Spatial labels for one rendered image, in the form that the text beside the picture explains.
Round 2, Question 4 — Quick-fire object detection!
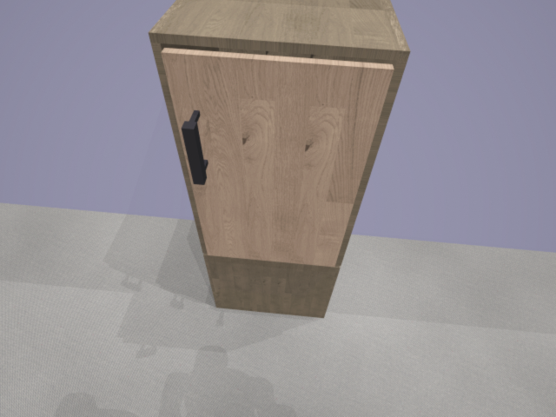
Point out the cupboard door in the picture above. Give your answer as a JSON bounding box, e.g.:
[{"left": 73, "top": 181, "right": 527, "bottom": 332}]
[{"left": 161, "top": 48, "right": 394, "bottom": 267}]

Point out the handle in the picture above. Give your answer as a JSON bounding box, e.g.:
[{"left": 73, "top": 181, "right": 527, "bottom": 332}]
[{"left": 182, "top": 110, "right": 209, "bottom": 185}]

